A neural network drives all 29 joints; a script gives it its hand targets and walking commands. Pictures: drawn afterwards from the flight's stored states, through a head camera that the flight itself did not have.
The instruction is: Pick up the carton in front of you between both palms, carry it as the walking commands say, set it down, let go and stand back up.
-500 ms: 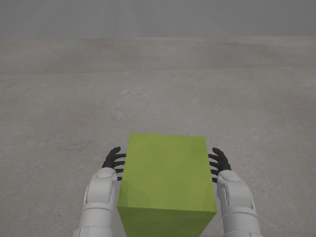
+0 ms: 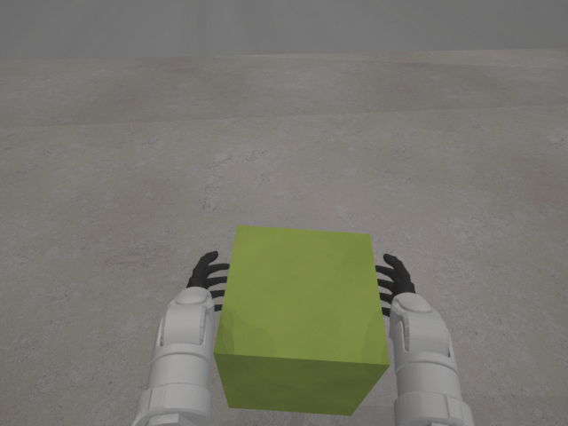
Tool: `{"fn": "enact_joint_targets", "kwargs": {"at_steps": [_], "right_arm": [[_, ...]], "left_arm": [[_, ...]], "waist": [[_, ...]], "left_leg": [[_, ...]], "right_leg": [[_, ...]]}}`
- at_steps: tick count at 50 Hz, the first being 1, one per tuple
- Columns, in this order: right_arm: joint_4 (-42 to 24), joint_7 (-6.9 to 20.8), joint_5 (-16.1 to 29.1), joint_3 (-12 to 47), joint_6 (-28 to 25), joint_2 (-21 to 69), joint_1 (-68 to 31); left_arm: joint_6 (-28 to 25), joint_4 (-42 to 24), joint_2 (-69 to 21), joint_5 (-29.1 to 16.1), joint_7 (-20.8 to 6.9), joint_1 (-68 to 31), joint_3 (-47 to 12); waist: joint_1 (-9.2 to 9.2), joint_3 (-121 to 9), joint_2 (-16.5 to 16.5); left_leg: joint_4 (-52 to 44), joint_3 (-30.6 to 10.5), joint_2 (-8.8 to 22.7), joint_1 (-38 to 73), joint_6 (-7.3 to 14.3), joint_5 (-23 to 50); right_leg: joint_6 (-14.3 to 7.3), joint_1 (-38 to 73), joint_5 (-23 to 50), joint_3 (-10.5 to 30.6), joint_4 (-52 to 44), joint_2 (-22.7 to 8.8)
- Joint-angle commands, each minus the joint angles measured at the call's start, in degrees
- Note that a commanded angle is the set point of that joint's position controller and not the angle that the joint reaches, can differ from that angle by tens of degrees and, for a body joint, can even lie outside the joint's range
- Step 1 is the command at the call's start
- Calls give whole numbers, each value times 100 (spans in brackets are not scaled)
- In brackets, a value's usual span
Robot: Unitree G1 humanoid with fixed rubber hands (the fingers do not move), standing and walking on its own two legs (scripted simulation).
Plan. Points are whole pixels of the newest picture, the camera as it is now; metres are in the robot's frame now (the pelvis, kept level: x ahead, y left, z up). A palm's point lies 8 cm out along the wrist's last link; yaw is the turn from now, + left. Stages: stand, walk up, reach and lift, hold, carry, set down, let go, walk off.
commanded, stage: set down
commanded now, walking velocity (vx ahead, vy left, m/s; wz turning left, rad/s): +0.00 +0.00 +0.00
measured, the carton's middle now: (296, 324) +0.31 +0.00 -0.04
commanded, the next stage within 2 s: none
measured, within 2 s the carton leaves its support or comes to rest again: neither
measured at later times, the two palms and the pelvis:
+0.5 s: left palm (213, 339) +0.35 +0.16 -0.17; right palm (365, 339) +0.35 -0.14 -0.16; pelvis -0.03 -0.01 -0.08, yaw +1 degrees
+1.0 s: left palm (219, 348) +0.40 +0.17 -0.31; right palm (346, 350) +0.40 -0.13 -0.30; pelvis -0.06 -0.01 -0.22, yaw +1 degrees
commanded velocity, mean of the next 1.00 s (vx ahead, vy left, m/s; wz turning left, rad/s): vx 0.00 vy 0.00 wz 0.00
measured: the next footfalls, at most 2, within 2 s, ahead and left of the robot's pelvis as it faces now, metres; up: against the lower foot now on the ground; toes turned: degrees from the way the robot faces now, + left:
none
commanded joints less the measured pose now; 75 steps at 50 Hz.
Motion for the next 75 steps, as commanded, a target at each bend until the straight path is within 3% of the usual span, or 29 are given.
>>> {"fn": "enact_joint_targets", "kwargs": {"at_steps": [1, 11, 17, 18, 19, 21, 22, 24, 27, 29, 30, 31, 33, 36, 37, 41, 53, 55, 57, 58, 59, 60, 63, 66, 71, 72, 73, 74, 75], "right_arm": [[881, 1194, 768, 2024, -324, 4537, -3049], [1338, 687, -139, 774, -1675, 3534, -3742], [1136, 708, 410, 1707, -2670, 4030, -3891], [1121, 785, 795, 2288, -2728, 4398, -3981], [1302, 770, 710, 2083, -2732, 4424, -4125], [1091, 858, 892, 2685, -2850, 4870, -3853], [776, 839, 899, 2810, -2961, 4603, -3854], [574, 816, 1215, 3394, -2927, 5125, -4244], [979, 721, 972, 2932, -2742, 4814, -3945], [875, 757, 1153, 3317, -2602, 4828, -4321], [1171, 732, 1087, 2948, -2579, 4894, -4303], [1323, 787, 1045, 2767, -2471, 5103, -4282], [1614, 811, 995, 2413, -2347, 5061, -4314], [1459, 700, 887, 2474, -2241, 5029, -4412], [1141, 656, 1134, 2633, -2270, 5141, -5121], [1349, 543, 1021, 2277, -2185, 5005, -5641], [1618, 584, 1549, 2327, -2180, 4763, -6715], [1548, 488, 1491, 2096, -2243, 4561, -6869], [1417, 369, 1555, 2320, -2190, 4531, -7097], [1333, 327, 1457, 2433, -2172, 4478, -7184], [1433, 326, 1528, 2442, -2166, 4627, -7140], [1638, 368, 1484, 2197, -2111, 4473, -7026], [1672, 459, 1533, 2018, -2128, 4478, -7414], [1677, 493, 1458, 1828, -2148, 3912, -7466], [1389, 603, 1920, 2286, -2262, 4140, -7909], [1676, 553, 1798, 2266, -2262, 3890, -7842], [1509, 543, 2058, 2438, -2287, 3918, -8243], [1576, 515, 1933, 2308, -2302, 3787, -8258], [1552, 515, 2134, 2382, -2299, 3831, -8112]], "left_arm": [[-529, 364, -4797, -883, -1128, -3523, -1969], [-1882, 1522, -3176, 311, -1012, -3773, -450], [-2767, 1732, -3963, -260, -1053, -3689, -1491], [-2887, 1355, -4141, -509, -1101, -4043, -1864], [-2919, 1160, -4169, -678, -1148, -4479, -2166], [-3094, 789, -4404, -824, -1156, -4190, -2741], [-3099, 791, -4645, -1104, -1131, -4636, -3164], [-3136, 678, -4759, -1193, -1089, -4301, -3399], [-2950, 786, -4262, -1037, -1074, -4219, -3015], [-2864, 962, -4405, -1006, -1171, -4130, -2774], [-2765, 1109, -4519, -1155, -1287, -4686, -2822], [-2692, 916, -4270, -917, -1283, -4780, -2774], [-2474, 1591, -4540, -835, -1312, -4643, -2359], [-2401, 1229, -4161, -1118, -1479, -5457, -2599], [-2456, 1109, -4139, -1121, -1514, -5829, -2593], [-2369, 1496, -4059, -1053, -1419, -5994, -2361], [-2424, 1614, -3798, -1361, -1329, -6911, -2304], [-2388, 1815, -3810, -1501, -1256, -7081, -2414], [-2398, 1627, -3651, -1512, -1262, -7501, -2356], [-2387, 1723, -3764, -1545, -1269, -7452, -2276], [-2367, 1729, -3739, -1400, -1308, -7418, -2233], [-2337, 1737, -3824, -1605, -1295, -7330, -2403], [-2190, 2483, -3578, -1290, -1341, -7259, -2062], [-2239, 1909, -3575, -1611, -1197, -7816, -2528], [-2355, 2135, -3667, -1697, -1142, -8011, -2544], [-2387, 2009, -3754, -1975, -1153, -7950, -2748], [-2412, 2514, -3140, -1681, -1110, -7712, -2296], [-2387, 2522, -3363, -1796, -1108, -7993, -2502], [-2454, 2031, -3065, -1759, -1069, -8143, -2521]], "waist": [[-54, -643, 126], [189, -1422, 124], [-22, -3121, 37], [234, -3704, 127], [-201, -4114, 112], [197, -5193, 61], [-376, -5717, 368], [263, -6593, 56], [5, -6165, 55], [462, -6036, -59], [-69, -5724, -275], [322, -5908, 70], [376, -5358, 326], [-221, -5789, 58], [333, -6165, 131], [-41, -6076, 68], [496, -6831, -90], [138, -7062, 305], [392, -7062, 117], [64, -7492, -102], [439, -7240, 8], [-11, -7197, 36], [413, -6617, 238], [-187, -7198, 598], [198, -7376, 600], [-301, -7117, 559], [436, -6756, 334], [-81, -6631, 206], [469, -6860, 301]], "left_leg": [[-263, -829, -197, -332, -84, -610], [1125, -518, -401, -1886, -42, -170], [2029, -686, -457, -2089, -144, 1185], [2222, -541, -593, -2038, -139, 1358], [2420, -682, -505, -2201, -176, 1459], [2801, -681, -501, -2192, -238, 2530], [3062, -792, -557, -2399, -318, 2660], [3321, -583, -601, -2305, -318, 2665], [3534, -608, -634, -3269, -332, 1887], [3827, -468, -688, -4051, -356, 1354], [3844, -590, -634, -4352, -310, 1074], [3943, -358, -718, -4423, -339, 743], [3921, -470, -672, -4823, -195, -19], [4540, -431, -703, -5450, -240, 211], [4582, -268, -697, -5401, -244, 259], [5051, -376, -674, -6227, -221, -100], [6091, -112, -763, -7292, -276, 173], [6307, -221, -743, -7074, -300, -5], [6496, -154, -735, -7242, -276, -196], [6555, -252, -679, -7042, -296, -269], [6834, -35, -699, -7628, -285, -49], [6600, -205, -737, -7499, -336, 32], [6811, -126, -671, -7673, -185, -304], [7132, -347, -607, -7022, -398, 7], [7505, -152, -631, -7324, -330, 190], [7552, -366, -578, -7586, -361, 204], [7655, -238, -545, -7572, -265, -43], [7649, -306, -563, -7813, -293, -228], [7695, -195, -565, -7685, -259, 6]], "right_leg": [[-246, -440, -528, 535, -278, 338], [68, -1997, -193, 407, 917, 580], [97, -3182, 706, 287, 1966, 795], [144, -3164, 882, 315, 2118, 830], [121, -3268, 987, 361, 2262, 804], [152, -3632, 1699, 387, 2688, 856], [98, -3802, 2055, 344, 2883, 835], [210, -4063, 1656, 336, 3125, 926], [255, -5161, 1013, 248, 3473, 957], [287, -5213, 836, 303, 3730, 903], [328, -5542, 700, 170, 3717, 922], [277, -5926, 108, 290, 3756, 1000], [198, -6333, -460, 191, 4036, 931], [243, -6398, -49, 179, 4293, 940], [266, -6650, -246, 238, 4406, 1023], [279, -6992, -494, 97, 4802, 1067], [342, -8147, -338, -68, 5967, 1092], [321, -8479, -588, -206, 6247, 1070], [313, -8612, -766, -144, 6439, 1063], [349, -8388, -851, -237, 6459, 1086], [344, -8400, -680, -40, 6412, 1080], [329, -8378, -532, -280, 6615, 1100], [378, -9233, -916, -267, 6823, 1056], [285, -9431, -747, -448, 7159, 1037], [265, -9627, -605, -320, 7639, 1018], [255, -9644, -554, -497, 7676, 973], [386, -9882, -808, -297, 7787, 859], [343, -9997, -1031, -465, 7745, 964], [328, -10011, -823, -406, 7951, 970]]}}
